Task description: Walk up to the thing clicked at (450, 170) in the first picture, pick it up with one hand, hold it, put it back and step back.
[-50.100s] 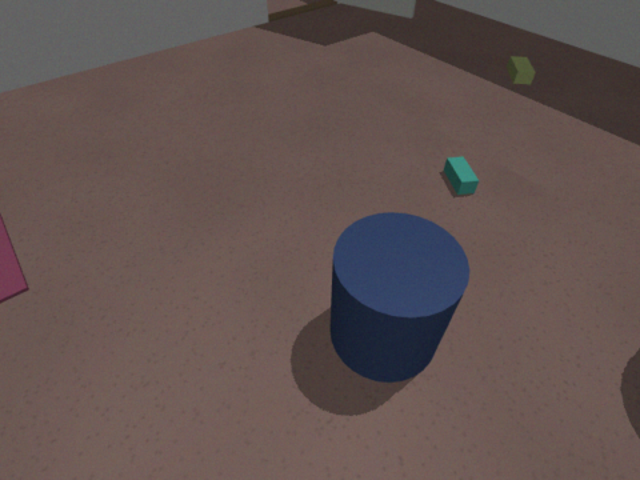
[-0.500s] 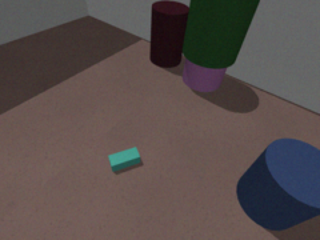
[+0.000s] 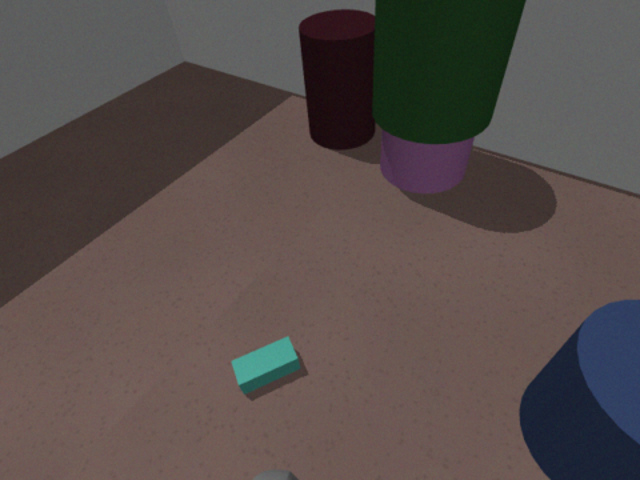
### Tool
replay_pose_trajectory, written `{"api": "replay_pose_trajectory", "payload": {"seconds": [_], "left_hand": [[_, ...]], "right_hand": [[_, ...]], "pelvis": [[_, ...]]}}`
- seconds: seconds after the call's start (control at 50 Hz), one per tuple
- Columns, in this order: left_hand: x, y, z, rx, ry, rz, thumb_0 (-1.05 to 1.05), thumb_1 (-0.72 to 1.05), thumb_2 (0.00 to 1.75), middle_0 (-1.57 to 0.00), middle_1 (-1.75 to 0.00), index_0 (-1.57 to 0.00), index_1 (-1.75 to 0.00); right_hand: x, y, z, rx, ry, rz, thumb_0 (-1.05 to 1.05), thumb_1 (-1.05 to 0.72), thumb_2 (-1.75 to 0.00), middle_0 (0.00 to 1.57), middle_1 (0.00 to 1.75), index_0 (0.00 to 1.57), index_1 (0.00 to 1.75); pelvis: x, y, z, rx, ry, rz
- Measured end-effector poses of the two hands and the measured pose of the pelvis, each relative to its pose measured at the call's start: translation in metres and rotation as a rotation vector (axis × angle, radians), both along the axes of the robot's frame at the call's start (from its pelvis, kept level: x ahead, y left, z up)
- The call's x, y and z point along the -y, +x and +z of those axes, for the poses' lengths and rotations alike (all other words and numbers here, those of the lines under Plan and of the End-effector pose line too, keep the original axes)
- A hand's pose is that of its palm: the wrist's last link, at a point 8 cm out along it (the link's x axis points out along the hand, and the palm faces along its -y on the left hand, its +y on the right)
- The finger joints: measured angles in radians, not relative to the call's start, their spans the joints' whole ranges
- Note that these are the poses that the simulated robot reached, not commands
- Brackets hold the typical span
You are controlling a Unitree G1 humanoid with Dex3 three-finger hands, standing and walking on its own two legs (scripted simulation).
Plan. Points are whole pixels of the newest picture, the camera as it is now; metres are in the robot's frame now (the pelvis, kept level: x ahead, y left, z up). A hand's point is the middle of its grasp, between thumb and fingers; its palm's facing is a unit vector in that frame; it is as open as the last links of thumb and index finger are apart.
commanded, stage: walk up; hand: left
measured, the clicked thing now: (266, 364) +0.59 +0.28 -0.73
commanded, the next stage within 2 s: none
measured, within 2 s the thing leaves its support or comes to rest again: neither
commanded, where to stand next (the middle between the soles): +0.21 +0.04 m, yaw +1 degrees
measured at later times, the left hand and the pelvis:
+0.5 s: hand (132, 475) +0.17 +0.32 -0.17, palm faces -0.05 -0.95 -0.32, open 7.4 cm; pelvis +0.10 +0.06 +0.00, yaw +0 degrees
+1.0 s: hand (169, 434) +0.22 +0.27 -0.15, palm faces -0.03 -0.95 -0.32, open 7.4 cm; pelvis +0.11 +0.03 +0.00, yaw -1 degrees
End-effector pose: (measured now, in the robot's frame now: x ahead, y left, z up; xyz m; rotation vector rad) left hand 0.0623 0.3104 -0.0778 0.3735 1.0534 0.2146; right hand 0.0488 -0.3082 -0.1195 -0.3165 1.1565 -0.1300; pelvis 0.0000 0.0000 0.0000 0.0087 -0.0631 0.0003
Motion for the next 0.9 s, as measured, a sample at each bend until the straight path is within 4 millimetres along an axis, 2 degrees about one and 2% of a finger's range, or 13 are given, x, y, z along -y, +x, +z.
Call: {"api": "replay_pose_trajectory", "payload": {"seconds": [0.16,0.26,0.3,0.42,0.52,0.64,0.7,0.8,0.9], "left_hand": [[-0.027,0.005,-0.015,-0.072,-0.025,0.036,0.01,0.9,0.9,-0.2,-0.3,-0.2,-0.3],[-0.056,0.027,-0.045,-0.107,-0.05,0.047,0.01,0.9,0.9,-0.2,-0.3,-0.2,-0.3],[-0.06,0.04,-0.054,-0.132,-0.058,0.049,0.01,0.9,0.9,-0.2,-0.3,-0.2,-0.3],[-0.059,0.081,-0.056,-0.154,-0.082,0.01,0.01,0.9,0.9,-0.2,-0.3,-0.2,-0.3],[-0.055,0.104,-0.055,-0.15,-0.079,0.006,0.01,0.9,0.9,-0.2,-0.3,-0.2,-0.3],[-0.043,0.117,-0.053,-0.144,-0.033,0.009,0.01,0.9,0.9,-0.2,-0.3,-0.2,-0.3],[-0.033,0.118,-0.046,-0.134,-0.024,0.001,0.01,0.9,0.9,-0.2,-0.3,-0.2,-0.3],[-0.023,0.128,-0.037,-0.108,-0.029,-0.004,0.01,0.9,0.9,-0.2,-0.3,-0.2,-0.3],[-0.013,0.141,-0.032,-0.077,-0.054,-0.006,0.01,0.9,0.9,-0.2,-0.3,-0.2,-0.3]], "right_hand": [[-0.007,0.054,0.021,0.009,-0.058,0.035,0.01,-0.91,-0.9,0.2,0.3,0.2,0.3],[-0.02,0.083,0.028,0.032,-0.136,0.028,0.01,-0.9,-0.9,0.2,0.3,0.2,0.3],[-0.027,0.091,0.031,0.049,-0.155,0.014,0.01,-0.9,-0.9,0.2,0.3,0.2,0.3],[-0.048,0.102,0.042,0.051,-0.156,-0.01,0.01,-0.9,-0.9,0.2,0.3,0.2,0.3],[-0.05,0.11,0.033,0.028,-0.144,-0.015,0.01,-0.9,-0.9,0.2,0.3,0.21,0.3],[-0.04,0.124,0.003,0.036,-0.094,-0.034,0.01,-0.9,-0.9,0.2,0.3,0.21,0.3],[-0.039,0.13,-0.007,0.037,-0.061,-0.049,0.01,-0.9,-0.9,0.2,0.3,0.2,0.3],[-0.041,0.128,-0.011,0.026,-0.021,-0.048,0.01,-0.9,-0.9,0.2,0.3,0.2,0.3],[-0.039,0.121,-0.005,-0.014,-0.017,-0.044,0.01,-0.9,-0.9,0.2,0.3,0.2,0.3]], "pelvis": [[-0.018,0.04,0.0,-0.013,-0.035,0.019],[-0.042,0.071,-0.014,-0.016,-0.019,0.024],[-0.049,0.08,-0.015,-0.017,-0.012,0.009],[-0.056,0.097,-0.005,-0.013,-0.03,-0.002],[-0.055,0.104,-0.006,-0.016,-0.022,-0.011],[-0.042,0.105,-0.019,-0.013,-0.02,-0.027],[-0.037,0.105,-0.018,-0.01,-0.022,-0.022],[-0.033,0.105,-0.012,-0.006,0.001,-0.019],[-0.028,0.107,-0.004,-0.009,0.003,-0.018]]}}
